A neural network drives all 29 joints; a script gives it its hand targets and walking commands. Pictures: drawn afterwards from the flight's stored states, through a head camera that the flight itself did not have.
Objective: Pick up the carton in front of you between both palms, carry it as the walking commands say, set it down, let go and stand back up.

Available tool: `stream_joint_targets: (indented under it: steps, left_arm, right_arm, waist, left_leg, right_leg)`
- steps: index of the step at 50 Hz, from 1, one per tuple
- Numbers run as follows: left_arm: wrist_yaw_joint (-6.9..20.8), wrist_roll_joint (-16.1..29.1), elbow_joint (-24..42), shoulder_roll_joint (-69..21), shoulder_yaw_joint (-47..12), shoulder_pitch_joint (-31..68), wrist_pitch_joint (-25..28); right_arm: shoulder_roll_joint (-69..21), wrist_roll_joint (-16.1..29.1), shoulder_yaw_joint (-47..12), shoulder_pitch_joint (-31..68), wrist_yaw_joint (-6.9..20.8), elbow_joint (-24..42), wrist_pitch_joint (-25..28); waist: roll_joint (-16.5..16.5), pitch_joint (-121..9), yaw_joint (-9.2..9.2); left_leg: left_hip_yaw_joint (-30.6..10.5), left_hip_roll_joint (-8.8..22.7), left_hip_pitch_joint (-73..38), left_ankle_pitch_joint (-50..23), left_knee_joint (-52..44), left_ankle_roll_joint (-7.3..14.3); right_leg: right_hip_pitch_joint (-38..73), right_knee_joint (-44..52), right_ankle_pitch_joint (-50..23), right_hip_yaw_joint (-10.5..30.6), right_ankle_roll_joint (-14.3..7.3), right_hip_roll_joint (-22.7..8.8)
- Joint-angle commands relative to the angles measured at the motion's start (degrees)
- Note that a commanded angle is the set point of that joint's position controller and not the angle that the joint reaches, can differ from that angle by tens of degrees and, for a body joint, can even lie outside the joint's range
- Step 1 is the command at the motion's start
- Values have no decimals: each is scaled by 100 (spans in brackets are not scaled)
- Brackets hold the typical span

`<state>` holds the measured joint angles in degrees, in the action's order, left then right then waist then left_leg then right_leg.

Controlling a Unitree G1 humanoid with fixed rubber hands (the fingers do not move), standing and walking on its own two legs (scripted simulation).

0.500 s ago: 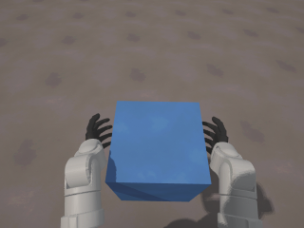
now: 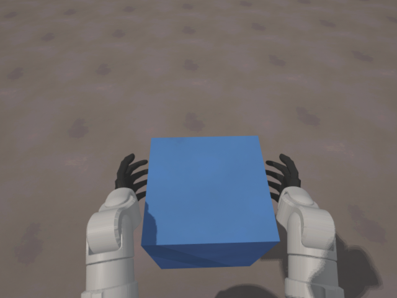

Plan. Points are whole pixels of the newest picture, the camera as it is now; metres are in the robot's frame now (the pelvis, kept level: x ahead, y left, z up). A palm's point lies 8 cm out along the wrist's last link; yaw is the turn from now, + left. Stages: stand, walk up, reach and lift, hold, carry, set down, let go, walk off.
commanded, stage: carry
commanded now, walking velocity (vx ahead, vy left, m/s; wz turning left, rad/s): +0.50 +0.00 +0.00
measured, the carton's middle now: (205, 208) +0.32 +0.01 +0.00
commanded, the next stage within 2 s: none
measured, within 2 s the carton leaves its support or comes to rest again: neither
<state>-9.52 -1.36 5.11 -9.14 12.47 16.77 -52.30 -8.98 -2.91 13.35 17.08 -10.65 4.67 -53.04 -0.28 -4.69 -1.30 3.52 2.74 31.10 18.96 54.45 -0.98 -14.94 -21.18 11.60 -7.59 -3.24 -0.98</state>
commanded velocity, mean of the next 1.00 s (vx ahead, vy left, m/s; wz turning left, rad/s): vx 0.50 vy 0.00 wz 0.00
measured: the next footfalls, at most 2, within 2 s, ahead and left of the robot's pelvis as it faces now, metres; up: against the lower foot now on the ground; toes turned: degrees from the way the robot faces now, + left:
left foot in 0.22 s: +0.30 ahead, +0.14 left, +0.00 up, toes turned +9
right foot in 0.66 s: +0.61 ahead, -0.09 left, +0.00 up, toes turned -13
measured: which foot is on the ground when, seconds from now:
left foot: up 0.00-0.20, down 0.22-0.70, up 0.72-1.00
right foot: down 0.00-0.24, up 0.26-0.64, down 0.66-1.00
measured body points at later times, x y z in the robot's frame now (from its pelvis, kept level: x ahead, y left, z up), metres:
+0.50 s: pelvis +0.33 +0.05 +0.00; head +0.30 +0.06 +0.45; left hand +0.57 +0.18 +0.08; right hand +0.55 -0.12 +0.09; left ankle +0.26 +0.13 -0.75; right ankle +0.40 -0.11 -0.71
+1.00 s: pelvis +0.64 +0.01 +0.00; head +0.62 +0.00 +0.45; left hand +0.87 +0.16 +0.09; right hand +0.88 -0.14 +0.08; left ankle +0.75 +0.16 -0.70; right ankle +0.57 -0.08 -0.75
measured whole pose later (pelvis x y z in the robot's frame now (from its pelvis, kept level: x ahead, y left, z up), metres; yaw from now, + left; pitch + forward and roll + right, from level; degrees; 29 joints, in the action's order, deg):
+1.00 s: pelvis +0.64 +0.01 +0.00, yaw +0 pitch +4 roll +1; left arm -8.5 -0.3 29.5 -7.8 1.5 -6.1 -62.5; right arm -7.8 -1.9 1.3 -7.7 -8.3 31.5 -63.9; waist -0.5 -9.2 -1.6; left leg 6.7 7.1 33.2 6.4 38.1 -1.7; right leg -4.4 -13.3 13.1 -12.6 -1.0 -2.5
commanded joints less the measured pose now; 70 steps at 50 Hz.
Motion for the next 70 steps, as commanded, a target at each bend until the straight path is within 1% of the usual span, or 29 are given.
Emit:
stream_joint_targets:
  steps: [1,7,10,11,12,13,14,16,18,22,30,33,34,35,36,39,41,43,52,55,57,58,59,60,62,63,64,67,70]
  left_arm:
    - [54,955,652,-4170,-3562,2531,65]
    - [70,1006,1685,-3981,-3703,1258,-322]
    - [74,1009,2234,-3887,-3822,606,-592]
    - [78,1067,2428,-3818,-3884,565,-702]
    - [112,1166,2639,-3811,-3975,493,-840]
    - [160,1222,2794,-3746,-4079,388,-922]
    - [219,1225,2915,-3864,-4217,246,-968]
    - [360,1389,3163,-4393,-4428,453,-997]
    - [445,1341,3102,-4593,-4460,312,-997]
    - [346,1076,2993,-4275,-4365,-276,-991]
    - [142,956,2976,-3210,-4049,-550,-1244]
    - [91,961,2789,-3005,-3911,-546,-1274]
    - [78,954,2710,-2928,-3838,-647,-1284]
    - [89,1002,2717,-2986,-3862,-409,-1253]
    - [109,1023,2692,-3126,-3869,-543,-1240]
    - [332,1231,2814,-3982,-4148,-244,-1126]
    - [455,1306,2999,-4202,-4362,-37,-1012]
    - [529,1299,2969,-4155,-4393,-137,-968]
    - [309,1157,3150,-3391,-4168,-616,-1106]
    - [190,1085,3155,-3187,-4110,-559,-1237]
    - [144,1073,3077,-3011,-4071,-634,-1332]
    - [132,1085,3226,-2996,-4115,-570,-1348]
    - [158,1174,3466,-3084,-4227,-239,-1365]
    - [182,1241,3415,-3260,-4295,-222,-1378]
    - [263,1248,3246,-3876,-4379,-92,-1318]
    - [315,1219,3250,-4010,-4354,-68,-1248]
    - [344,1165,3115,-4164,-4399,-250,-1221]
    - [350,1054,3027,-4314,-4394,-372,-1105]
    - [304,978,3157,-4053,-4351,-543,-1081]
  right_arm:
    - [-4154,868,-3620,2751,-22,867,170]
    - [-4076,1114,-3915,1532,103,1875,-261]
    - [-3931,1209,-3937,833,148,2410,-533]
    - [-3875,1197,-3884,514,154,2429,-660]
    - [-3818,1114,-3858,354,142,2469,-756]
    - [-3876,1020,-3846,75,148,2425,-809]
    - [-4029,1081,-3920,-267,220,2477,-861]
    - [-4427,1185,-4099,31,384,2953,-874]
    - [-4457,1335,-4307,363,519,3342,-844]
    - [-3988,1381,-4399,-174,564,3217,-889]
    - [-3122,1148,-4141,-479,330,3208,-1128]
    - [-2922,1075,-4080,-435,210,2992,-1194]
    - [-2768,1064,-4037,-433,173,3048,-1204]
    - [-2870,1134,-4147,-131,165,3294,-1217]
    - [-2994,1197,-4240,-270,197,3217,-1219]
    - [-3857,1182,-4302,-210,325,3037,-1085]
    - [-4147,1096,-4325,-339,405,2928,-976]
    - [-4296,1004,-4362,-343,414,2912,-891]
    - [-3349,1048,-4279,-589,270,3368,-1036]
    - [-3077,1146,-4180,-551,249,3364,-1165]
    - [-2974,1170,-4074,-658,232,3242,-1226]
    - [-2812,1154,-3982,-674,233,3273,-1235]
    - [-2988,1178,-4029,-528,251,3181,-1220]
    - [-3233,1292,-4059,-524,295,3248,-1215]
    - [-3785,1320,-4273,-327,406,3242,-1160]
    - [-3958,1349,-4333,-142,473,3360,-1101]
    - [-4034,1367,-4398,-100,513,3444,-1063]
    - [-4074,1414,-4456,-189,584,3364,-990]
    - [-3813,1358,-4416,-479,576,3360,-984]
  waist:
    - [709,-1679,28]
    - [1099,-1208,-70]
    - [642,-1584,72]
    - [412,-1926,189]
    - [-913,-2463,248]
    - [-1796,-2206,250]
    - [-1450,-1968,251]
    - [-264,-1755,218]
    - [-338,-1479,155]
    - [-762,-1079,160]
    - [-862,-175,210]
    - [-573,-594,63]
    - [120,-1141,-77]
    - [1749,-1617,-106]
    - [1755,-1524,-55]
    - [304,-1419,25]
    - [632,-1225,64]
    - [636,-1049,70]
    - [917,-406,22]
    - [853,-377,64]
    - [459,-924,191]
    - [-580,-1233,271]
    - [-2031,-1634,279]
    - [-1820,-1505,232]
    - [-640,-1554,202]
    - [-323,-1350,185]
    - [-279,-1413,146]
    - [-555,-1199,168]
    - [-619,-928,161]
  left_leg:
    - [143,88,373,-460,-1040,-117]
    - [675,-128,-177,-1557,-2805,-59]
    - [1148,-363,-2175,-1512,-3256,80]
    - [595,67,-3364,-1242,-3194,163]
    - [-1886,1601,-4634,-640,-3391,891]
    - [-3179,2209,-5047,-1346,-3933,1375]
    - [-2872,2206,-4750,-1928,-3860,1435]
    - [-1926,1977,-4062,-2504,-3843,1142]
    - [-1015,1627,-3151,-1759,-4237,756]
    - [-317,1280,-2794,-1012,-4684,776]
    - [307,1130,-2972,-1879,-4386,584]
    - [860,829,-2368,-3141,-2576,317]
    - [945,532,-1492,-2356,-1156,85]
    - [768,-149,41,-735,737,-228]
    - [58,-296,776,866,1689,-110]
    - [-413,516,588,20,1520,170]
    - [-188,500,186,-373,715,90]
    - [6,504,128,-663,38,-5]
    - [673,289,126,-1688,-2347,-16]
    - [959,192,-659,-1603,-2782,139]
    - [1227,-169,-2382,-938,-2835,194]
    - [-477,798,-3404,96,-3454,423]
    - [-2870,2063,-4496,197,-4153,1155]
    - [-3080,2211,-4363,-718,-4331,1211]
    - [-1973,1942,-3784,-1526,-4059,1061]
    - [-1545,1826,-3377,-1689,-4149,889]
    - [-1136,1713,-3119,-1322,-4302,711]
    - [-581,1548,-2991,-728,-4704,764]
    - [-134,1341,-3107,-948,-4863,775]
  right_leg:
    - [1831,772,-1610,1119,-588,-1350]
    - [2111,522,-2839,454,-201,-1129]
    - [1412,-720,-3170,-54,64,-957]
    - [683,-1696,-2295,-203,282,-808]
    - [-915,-3420,-760,-126,513,-380]
    - [-2314,-4389,1501,212,519,163]
    - [-2679,-5039,1705,647,363,-152]
    - [-2601,-4682,1167,856,310,-579]
    - [-1994,-3674,685,670,345,-641]
    - [-1771,-2185,11,244,452,-499]
    - [-1423,-825,-772,-415,319,-305]
    - [429,-550,-110,-798,191,139]
    - [1607,-155,690,526,-13,-671]
    - [2775,649,1319,3197,-784,-2144]
    - [2715,1040,176,3935,-1068,-2380]
    - [1615,895,-452,2179,-583,-2036]
    - [1008,1205,170,1345,-245,-1715]
    - [832,1433,353,901,-292,-1598]
    - [1452,1388,-766,83,-225,-1390]
    - [1494,675,-1424,-114,-101,-1380]
    - [921,-1034,-2063,-655,158,-939]
    - [-193,-2478,-1173,-642,426,-555]
    - [-1787,-4166,1022,-331,617,85]
    - [-2288,-4977,1605,431,487,-60]
    - [-2321,-5122,1007,800,269,-567]
    - [-2224,-4711,689,817,256,-702]
    - [-1964,-4316,479,776,260,-759]
    - [-1984,-3320,215,407,369,-665]
    - [-2145,-2257,-353,162,459,-631]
